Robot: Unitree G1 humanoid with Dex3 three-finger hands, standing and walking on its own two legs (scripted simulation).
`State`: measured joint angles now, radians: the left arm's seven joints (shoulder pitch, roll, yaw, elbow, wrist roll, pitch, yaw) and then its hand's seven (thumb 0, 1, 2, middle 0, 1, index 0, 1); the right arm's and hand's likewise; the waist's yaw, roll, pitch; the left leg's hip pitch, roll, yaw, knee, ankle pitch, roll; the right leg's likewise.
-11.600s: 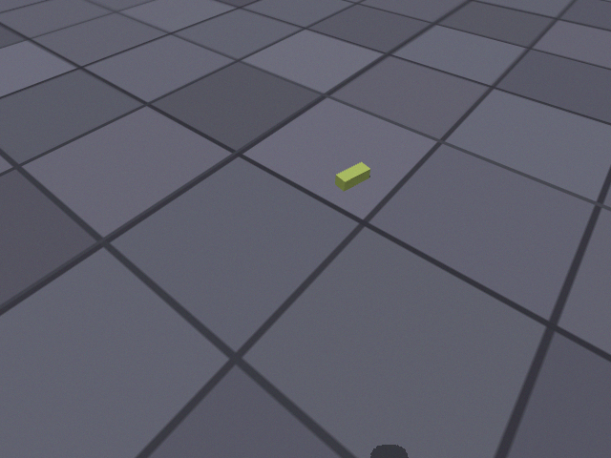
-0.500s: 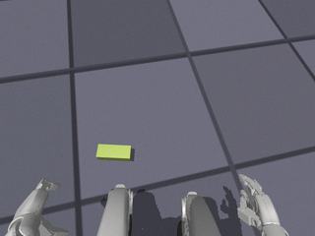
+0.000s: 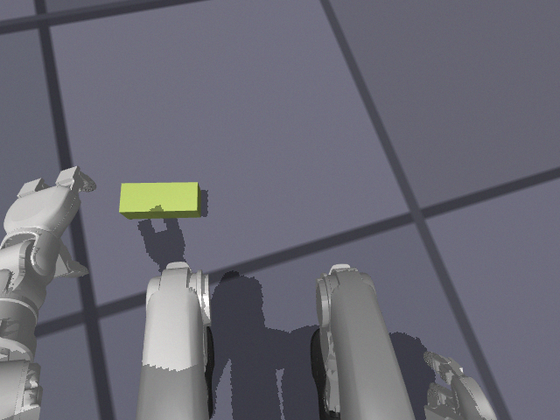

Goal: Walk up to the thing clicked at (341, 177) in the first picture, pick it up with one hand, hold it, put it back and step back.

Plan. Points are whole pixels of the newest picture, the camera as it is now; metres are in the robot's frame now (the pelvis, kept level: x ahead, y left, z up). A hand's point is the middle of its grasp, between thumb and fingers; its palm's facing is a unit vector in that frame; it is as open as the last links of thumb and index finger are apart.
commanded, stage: rise first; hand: left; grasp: from above
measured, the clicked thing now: (162, 200) +0.50 +0.26 -0.39
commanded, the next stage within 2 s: none
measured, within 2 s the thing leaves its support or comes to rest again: neither
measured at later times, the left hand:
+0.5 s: hand (95, 213) +0.42 +0.32 -0.21, palm faces -0.46 -0.06 -0.89, open 14.3 cm
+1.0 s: hand (109, 205) +0.45 +0.32 -0.25, palm faces -0.45 -0.03 -0.89, open 14.2 cm
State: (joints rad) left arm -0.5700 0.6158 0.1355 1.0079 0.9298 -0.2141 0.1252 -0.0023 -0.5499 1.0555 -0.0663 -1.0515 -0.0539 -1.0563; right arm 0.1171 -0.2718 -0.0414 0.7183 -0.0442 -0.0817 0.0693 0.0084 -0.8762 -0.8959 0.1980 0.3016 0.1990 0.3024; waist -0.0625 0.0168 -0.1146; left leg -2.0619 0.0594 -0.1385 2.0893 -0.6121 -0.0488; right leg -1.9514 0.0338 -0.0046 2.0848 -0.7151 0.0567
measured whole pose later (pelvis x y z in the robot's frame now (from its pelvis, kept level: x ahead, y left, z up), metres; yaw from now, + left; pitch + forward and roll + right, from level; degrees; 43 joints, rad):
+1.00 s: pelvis +0.00 +0.01 -0.09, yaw -4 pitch +32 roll -8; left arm -0.88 0.81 0.13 1.39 1.31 -0.32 0.39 0.00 -0.54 1.02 -0.07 -1.00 -0.07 -0.99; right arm 0.09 -0.25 0.05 0.77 -0.17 0.00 0.12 0.00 -0.91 -0.90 0.20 0.30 0.20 0.30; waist -0.19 -0.04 -0.04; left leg -2.34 0.04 -0.22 2.39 -0.63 -0.06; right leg -2.19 0.07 -0.03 2.35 -0.74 0.07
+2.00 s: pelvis +0.00 +0.00 -0.11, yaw -6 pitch +31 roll -9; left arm -0.91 0.86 0.15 1.48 1.31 -0.31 0.43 0.00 -0.56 1.05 -0.09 -1.00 -0.07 -1.00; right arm 0.09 -0.27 0.10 0.77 -0.20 -0.03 0.14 0.00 -0.91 -0.90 0.20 0.30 0.20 0.30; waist -0.24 -0.05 0.01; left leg -2.36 0.03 -0.25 2.45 -0.63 -0.07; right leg -2.22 0.08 -0.05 2.39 -0.73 0.08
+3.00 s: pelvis +0.00 +0.01 -0.10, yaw -5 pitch +31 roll -9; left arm -0.96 0.77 0.01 1.43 1.30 -0.28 0.40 0.00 -0.55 1.03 -0.09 -1.03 -0.08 -1.03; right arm 0.12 -0.26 0.09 0.75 -0.17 -0.03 0.13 0.00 -0.91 -0.90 0.20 0.30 0.20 0.30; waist -0.23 -0.04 -0.03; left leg -2.35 0.03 -0.23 2.41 -0.62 -0.05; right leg -2.20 0.07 -0.04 2.35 -0.71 0.08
